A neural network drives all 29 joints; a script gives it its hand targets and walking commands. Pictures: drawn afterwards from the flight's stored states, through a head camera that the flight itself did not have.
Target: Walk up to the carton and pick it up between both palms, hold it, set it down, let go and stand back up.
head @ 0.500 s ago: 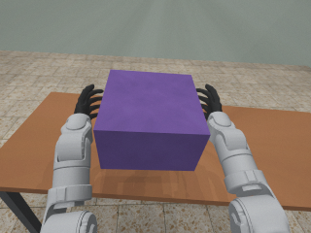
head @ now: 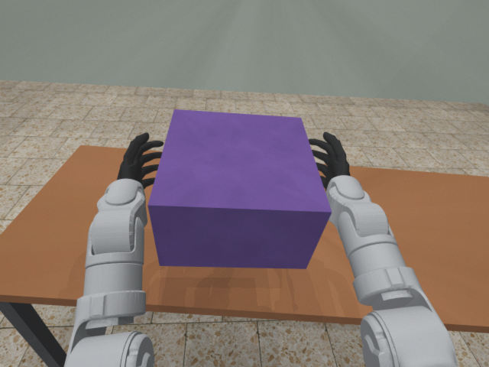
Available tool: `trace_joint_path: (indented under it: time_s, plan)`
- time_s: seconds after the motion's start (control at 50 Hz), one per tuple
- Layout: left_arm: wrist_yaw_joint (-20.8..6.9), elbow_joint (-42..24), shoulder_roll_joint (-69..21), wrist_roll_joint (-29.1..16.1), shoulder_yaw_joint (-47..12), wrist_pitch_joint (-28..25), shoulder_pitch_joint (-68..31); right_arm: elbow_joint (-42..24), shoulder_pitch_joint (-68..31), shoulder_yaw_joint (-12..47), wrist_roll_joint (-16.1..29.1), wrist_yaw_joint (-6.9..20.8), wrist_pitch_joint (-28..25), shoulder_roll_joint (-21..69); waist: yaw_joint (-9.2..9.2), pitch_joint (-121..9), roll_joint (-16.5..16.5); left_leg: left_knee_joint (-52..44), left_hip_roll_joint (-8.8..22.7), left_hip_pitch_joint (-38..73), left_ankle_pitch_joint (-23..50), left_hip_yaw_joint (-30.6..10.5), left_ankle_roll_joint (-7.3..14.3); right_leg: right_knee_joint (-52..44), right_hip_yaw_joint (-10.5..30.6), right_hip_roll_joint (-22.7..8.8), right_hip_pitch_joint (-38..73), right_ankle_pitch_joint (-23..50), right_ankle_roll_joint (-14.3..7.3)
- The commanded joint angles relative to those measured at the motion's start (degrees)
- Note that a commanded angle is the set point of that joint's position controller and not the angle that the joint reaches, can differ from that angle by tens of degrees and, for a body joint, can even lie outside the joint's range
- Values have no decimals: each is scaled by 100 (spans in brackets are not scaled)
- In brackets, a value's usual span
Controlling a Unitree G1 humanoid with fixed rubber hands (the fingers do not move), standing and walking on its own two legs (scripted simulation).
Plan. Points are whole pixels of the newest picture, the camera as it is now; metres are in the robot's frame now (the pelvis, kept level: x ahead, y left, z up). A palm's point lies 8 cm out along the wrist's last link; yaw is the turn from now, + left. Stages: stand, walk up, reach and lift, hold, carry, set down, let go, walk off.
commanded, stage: hold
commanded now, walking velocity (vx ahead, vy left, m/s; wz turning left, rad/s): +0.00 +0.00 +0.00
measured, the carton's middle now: (236, 185) +0.38 +0.00 +0.16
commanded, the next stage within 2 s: none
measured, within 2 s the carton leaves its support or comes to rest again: neither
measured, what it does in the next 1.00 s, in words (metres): stands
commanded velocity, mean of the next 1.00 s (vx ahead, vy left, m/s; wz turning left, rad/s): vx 0.00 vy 0.00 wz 0.00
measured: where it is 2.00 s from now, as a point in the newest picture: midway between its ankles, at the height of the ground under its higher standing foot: outside the picture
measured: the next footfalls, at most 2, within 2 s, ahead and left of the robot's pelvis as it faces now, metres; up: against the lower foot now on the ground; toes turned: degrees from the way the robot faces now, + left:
none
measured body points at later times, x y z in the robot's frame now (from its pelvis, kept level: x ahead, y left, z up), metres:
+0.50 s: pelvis +0.00 +0.00 +0.00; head -0.05 +0.02 +0.45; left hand +0.37 +0.17 +0.18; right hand +0.38 -0.16 +0.18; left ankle +0.01 +0.13 -0.75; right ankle +0.01 -0.12 -0.75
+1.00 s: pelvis +0.00 +0.00 +0.00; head -0.05 +0.03 +0.45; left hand +0.37 +0.17 +0.18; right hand +0.38 -0.16 +0.19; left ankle +0.01 +0.13 -0.75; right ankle +0.01 -0.12 -0.75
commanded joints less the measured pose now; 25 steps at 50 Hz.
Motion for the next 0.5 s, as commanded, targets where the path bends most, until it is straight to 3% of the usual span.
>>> trace_joint_path:
  time_s: [0.0,0.02,0.04,0.06,0.12,0.16,0.18,0.2,0.22,0.26,0.28,0.3,0.34,0.36,0.38,0.4,0.42,0.44,0.46,0.48]
  plan:
    - [-695,-1040,-3334,-875,-2993,-434,-4258,-1987,-4497,2326,619,696,-457,3909,-83,-2189,347,-132,-359,602,1540,353,-138,-62,-226,294,624,1131,204]
    - [-701,-1015,-3299,-785,-2987,-416,-4242,-2028,-4527,2380,624,708,-473,3882,-35,-2241,337,-79,-369,595,1668,362,-169,-28,-216,344,739,1206,209]
    - [-686,-1208,-3446,-880,-3127,-439,-4240,-2015,-4306,2334,572,698,-453,3943,-164,-2363,454,-85,-364,665,1707,333,-194,-38,-210,333,741,1245,183]
    - [-693,-1295,-3363,-944,-3196,-463,-4288,-2111,-4368,2427,634,714,-498,3924,-123,-2371,312,-30,-342,701,1886,355,-234,18,-285,377,789,1309,219]
    - [-685,-1394,-3445,-943,-3298,-432,-4109,-2292,-4325,2449,697,679,-505,3827,-200,-2488,488,53,-316,815,2155,305,-258,5,-291,370,779,1497,199]
    - [-688,-1205,-3285,-859,-3115,-412,-4042,-2432,-4517,2574,711,659,-532,3851,-48,-2323,326,19,-319,782,2055,317,-232,-15,-287,374,752,1508,223]
    - [-681,-1383,-3298,-840,-3149,-420,-4096,-2250,-4273,2512,672,671,-464,3813,-91,-2282,394,17,-361,709,2037,336,-255,16,-248,364,773,1473,188]
    - [-727,-933,-3213,-703,-2947,-321,-3904,-2241,-4390,2442,646,655,-434,3758,-48,-1929,351,-72,-351,540,1739,319,-174,-59,-251,303,777,1290,210]
    - [-753,-1222,-3330,-773,-3059,-346,-4006,-2084,-4197,2402,607,678,-426,3821,-103,-1986,368,-101,-329,538,1747,331,-218,-37,-256,354,821,1213,186]
    - [-747,-1137,-3387,-847,-3155,-386,-4189,-2294,-4508,2388,596,693,-486,3892,-129,-2082,376,-124,-344,504,1491,343,-179,-47,-255,329,654,1031,200]
    - [-713,-1268,-3387,-918,-3144,-434,-4252,-2311,-4500,2481,645,691,-504,3899,-72,-2264,385,-99,-331,587,1623,362,-190,-20,-282,316,700,1116,180]
    - [-676,-1288,-3504,-985,-3295,-441,-4237,-2302,-4446,2404,634,697,-494,3907,-176,-2357,477,-36,-336,650,1774,331,-230,-33,-287,360,651,1140,152]
    - [-664,-1206,-3404,-903,-3208,-459,-4239,-2316,-4518,2504,641,724,-524,3905,-38,-2386,469,-18,-342,717,1937,349,-245,-6,-287,373,671,1274,191]
    - [-646,-1180,-3378,-914,-3149,-453,-4281,-2357,-4633,2474,656,730,-520,3866,13,-2317,347,-45,-336,723,1810,336,-196,-40,-229,342,628,1212,190]
    - [-682,-823,-3408,-834,-3000,-420,-4204,-1971,-4494,2348,522,731,-454,3835,-42,-1950,329,-169,-344,500,1390,332,-168,-108,-259,347,518,809,178]
    - [-680,-945,-3305,-759,-2923,-435,-4293,-2036,-4587,2387,500,755,-479,3980,78,-2151,281,-187,-317,440,1270,369,-99,-81,-250,311,608,787,200]
    - [-702,-851,-3190,-736,-2894,-387,-4248,-1887,-4485,2269,447,733,-429,3866,-38,-1982,154,-242,-364,375,1134,374,-81,-111,-224,252,566,744,217]
    - [-701,-1100,-3366,-893,-3054,-472,-4363,-2259,-4693,2403,521,729,-537,4069,4,-2462,242,-169,-357,446,1291,334,-79,-27,-228,288,721,981,207]
    - [-681,-863,-3332,-841,-2943,-471,-4364,-2162,-4788,2455,562,729,-529,3941,79,-2267,182,-171,-352,475,1281,370,-75,-72,-247,306,705,868,208]
    - [-681,-1024,-3449,-881,-3048,-484,-4405,-2127,-4693,2440,562,718,-530,4091,-30,-2375,351,-160,-370,589,1454,363,-137,-56,-249,295,732,1079,196]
